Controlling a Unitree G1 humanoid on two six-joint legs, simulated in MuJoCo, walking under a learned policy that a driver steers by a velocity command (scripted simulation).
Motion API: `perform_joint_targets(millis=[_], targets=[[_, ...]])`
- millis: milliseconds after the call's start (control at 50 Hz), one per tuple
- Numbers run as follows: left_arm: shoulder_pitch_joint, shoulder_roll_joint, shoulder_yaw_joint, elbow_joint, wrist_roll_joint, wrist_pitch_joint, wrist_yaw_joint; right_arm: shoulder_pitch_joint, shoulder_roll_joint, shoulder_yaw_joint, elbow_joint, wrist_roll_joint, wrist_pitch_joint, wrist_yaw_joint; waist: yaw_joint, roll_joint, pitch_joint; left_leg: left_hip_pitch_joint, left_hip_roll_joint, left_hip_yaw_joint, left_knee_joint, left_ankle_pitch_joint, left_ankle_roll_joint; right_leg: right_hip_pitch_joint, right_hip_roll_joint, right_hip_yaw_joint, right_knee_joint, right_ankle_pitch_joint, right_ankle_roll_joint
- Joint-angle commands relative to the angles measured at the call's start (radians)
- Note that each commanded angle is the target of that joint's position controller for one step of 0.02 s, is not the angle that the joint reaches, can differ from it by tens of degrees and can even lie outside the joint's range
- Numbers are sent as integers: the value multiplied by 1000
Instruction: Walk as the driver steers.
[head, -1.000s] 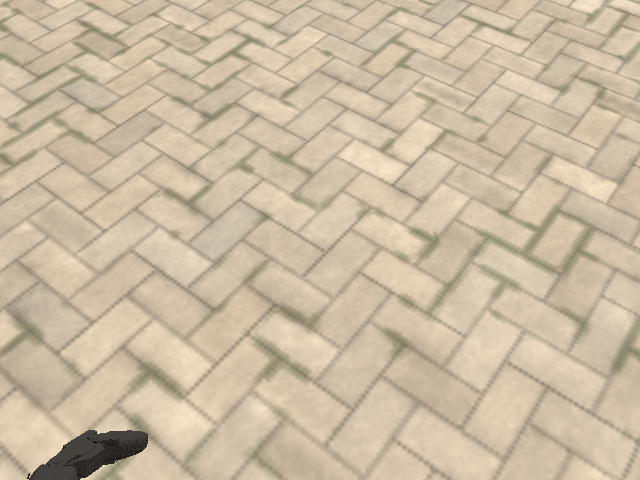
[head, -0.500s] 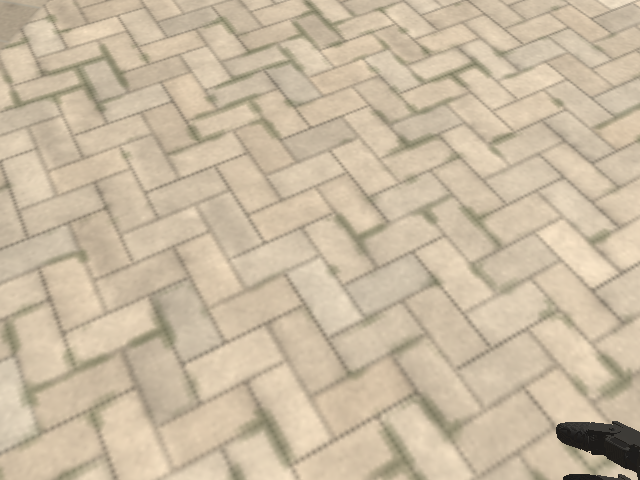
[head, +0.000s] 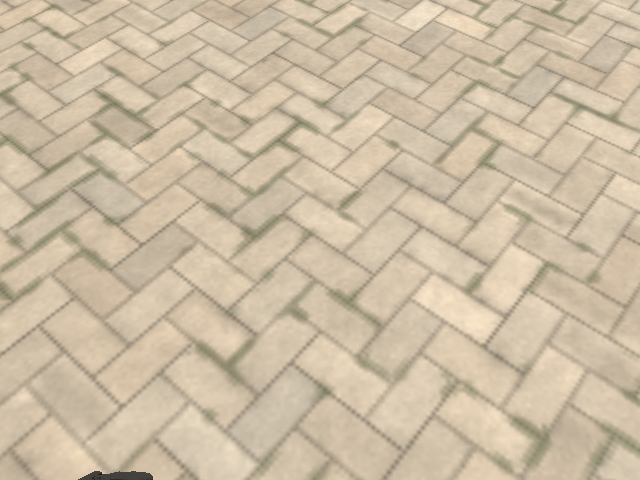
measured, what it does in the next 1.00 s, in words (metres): walks ahead: left foot, then right foot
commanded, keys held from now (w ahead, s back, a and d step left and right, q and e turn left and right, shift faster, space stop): w+e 0.20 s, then w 0.46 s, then q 0.34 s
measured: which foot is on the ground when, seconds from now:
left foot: up 0.00-0.46, down 0.48-0.94, up 0.96-1.00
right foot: down 0.00-0.50, up 0.52-0.90, down 0.92-1.00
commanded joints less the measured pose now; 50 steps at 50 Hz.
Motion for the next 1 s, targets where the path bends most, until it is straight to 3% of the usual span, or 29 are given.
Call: perform_joint_targets(millis=[20, 40, 60, 80, 100, 140, 180, 220, 280, 320, 380, 420, 460, 480, 500, 520, 540, 580, 600, 640, 700, 760, 840, 900, 920, 940, 960, 980, 1000], targets=[[324, 345, 114, 0, -9, 2, 30, 75, -16, 15, -135, -35, -38, 7, 83, -251, -313, -712, -69, -132, 851, -30, -14, 883, -279, 689, -133, -149, -299], [352, 263, 90, -25, -2, -11, 28, -27, -94, 9, -141, -3, -79, 25, 162, -129, -429, -826, -85, -361, 952, -96, 6, 953, -331, 902, -275, -247, -328], [314, 216, 77, -22, 7, -21, 28, -129, -140, -4, -176, 34, -101, 35, 174, -81, -283, -897, -32, -374, 922, -2, 30, 858, -307, 756, -306, -189, -272], [252, 194, 71, -30, 3, -27, 29, -151, -129, 2, -183, 25, -113, 31, 128, 5, -187, -874, 12, -365, 831, 83, 40, 709, -264, 637, -306, -93, -238], [189, 163, 62, -41, 2, -27, 31, -155, -132, -3, -174, -2, -113, 24, 86, 36, -122, -819, 41, -355, 742, 122, 32, 575, -226, 544, -314, 28, -216], [142, 140, 52, -68, 19, -29, 39, -118, -135, -11, -171, -19, -91, 23, 33, 2, -99, -711, 64, -358, 666, 165, 8, 434, -185, 467, -352, 166, -214], [146, 158, 57, -63, 13, -31, 49, -112, -106, -4, -170, -26, -70, 21, 21, 0, -78, -688, 63, -330, 573, 193, -28, 348, -165, 401, -370, 249, -213], [164, 182, 62, -52, 10, -28, 63, -170, -76, 9, -187, -28, -61, 19, 35, -11, -53, -682, 50, -305, 431, 303, -57, 291, -130, 330, -378, 265, -190], [208, 176, 58, -27, 5, -21, 73, -275, -43, 27, -198, -23, -68, 31, 94, -50, -50, -593, 14, -282, 186, 557, -61, 259, -76, 251, -364, 179, -126], [255, 179, 56, -4, 5, -20, 71, -329, -51, 27, -209, -11, -76, 42, 125, -61, -45, -566, -2, -282, 111, 636, -52, 285, -102, 280, -362, 102, -116], [289, 180, 56, 20, 3, -17, 70, -369, -85, 16, -227, -6, -87, 53, 134, -68, -26, -606, -3, -303, 36, 571, -10, 402, -161, 346, -301, 82, -106], [287, 186, 59, 30, 6, -11, 71, -343, -104, 7, -226, -6, -93, 56, 111, -88, -19, -594, -7, -300, 16, 487, 23, 462, -196, 382, -262, 138, -92], [259, 172, 54, 26, 8, -5, 72, -203, -138, -14, -189, -10, -99, 50, 29, -89, -79, -408, -35, -262, -34, 461, 74, 471, -150, 349, -117, 363, -58], [251, 137, 38, 12, 18, -5, 71, -58, -179, -29, -167, -22, -102, 45, -38, -49, -209, -172, 60, -349, 7, 492, 133, 384, -96, 301, 96, 332, -25], [376, 69, 15, 1, 14, -18, 70, 72, -269, -53, -145, -32, -96, 43, -28, 171, -376, 209, 275, -714, 0, 388, 285, 67, 44, 205, 460, 0, 52], [390, 82, 11, 5, -2, -27, 69, 128, -221, -46, -106, -5, -85, 55, -41, 318, -400, 288, 357, -1024, -164, 106, 345, -153, 90, 214, 638, -456, 77], [286, 170, 32, -8, -16, -31, 67, 72, -154, -25, -115, 10, -81, 53, -59, 187, -235, 172, 331, -951, -199, -52, 295, -249, 26, 241, 703, -406, 69], [152, 158, 30, -45, 4, -35, 64, -40, -106, -3, -129, -10, -68, 50, -23, 75, -56, -84, 249, -726, -242, 102, 252, -239, -55, 171, 625, -264, 68], [155, 148, 34, -43, 15, -34, 63, -68, -86, 5, -130, -18, -70, 49, 5, 88, -38, -156, 215, -663, -263, 193, 242, -191, -88, 170, 562, -215, 71], [197, 110, 28, -27, 13, -28, 60, -79, -81, 8, -123, -17, -74, 48, 34, 121, -46, -218, 175, -574, -298, 320, 242, -123, -105, 149, 501, -177, 85], [138, 80, 17, -52, 31, -27, 68, -70, -119, 0, -101, -9, -74, 41, 39, 92, -21, -261, 160, -472, -303, 690, 263, -116, -102, 112, 340, -118, 126], [61, 46, 4, -63, 37, -40, 65, -40, -145, -9, -73, 0, -53, 27, 17, 92, -52, -282, 96, -362, -247, 919, 219, 2, -48, 82, 107, 63, 147], [-32, 74, 16, -86, 27, -42, 57, 25, -166, -19, -43, 15, -19, 10, -10, 111, -72, -220, 104, -416, -156, 845, 189, 59, 10, 110, -52, 157, 143], [35, 119, 37, -69, 35, -48, 58, -20, -161, -24, -61, 20, -1, -2, 48, 124, -101, -206, 103, -492, -28, 749, 144, 175, 8, 132, -162, 171, 101], [87, 145, 47, -55, 45, -54, 64, -28, -137, -18, -73, 16, 0, -3, 72, 99, -136, -247, 53, -477, 65, 703, 110, 298, -24, 131, -216, 295, 71], [179, 209, 60, -55, 65, -54, 76, -37, -82, 0, -110, -6, -4, -1, 100, -20, -258, -387, -23, -436, 290, 445, 64, 541, -204, 267, -149, 645, 2], [182, 223, 59, -65, 68, -33, 80, 164, -6, 23, -91, -9, -7, 5, 30, -259, -401, -625, -131, -373, 577, -246, 6, 795, -467, 503, -84, 924, -173], [180, 170, 53, -72, 43, -12, 74, 191, -113, 4, -70, 8, 5, 6, 54, -210, -452, -664, -78, -392, 700, -233, -14, 744, -468, 566, -141, 655, -198], [135, 125, 40, -79, 33, -1, 76, 101, -158, -16, -81, 19, 24, 0, 63, -132, -332, -722, -46, -365, 757, -159, -34, 654, -399, 476, -181, 444, -163]])
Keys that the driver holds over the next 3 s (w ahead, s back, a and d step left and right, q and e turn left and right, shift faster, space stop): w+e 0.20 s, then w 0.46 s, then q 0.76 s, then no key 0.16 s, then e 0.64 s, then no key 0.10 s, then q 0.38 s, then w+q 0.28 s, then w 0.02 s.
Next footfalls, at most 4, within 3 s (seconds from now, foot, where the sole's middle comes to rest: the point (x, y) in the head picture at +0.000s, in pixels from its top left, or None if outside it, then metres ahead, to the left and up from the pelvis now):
0.48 left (284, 468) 0.47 0.09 -0.75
0.92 right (404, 374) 0.66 -0.17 -0.75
1.34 left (284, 406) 0.60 0.09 -0.75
1.74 right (392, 383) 0.64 -0.15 -0.75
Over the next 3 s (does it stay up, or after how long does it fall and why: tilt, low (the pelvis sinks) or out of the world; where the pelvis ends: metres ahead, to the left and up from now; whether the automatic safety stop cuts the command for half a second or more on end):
stays up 0.61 -0.03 0.03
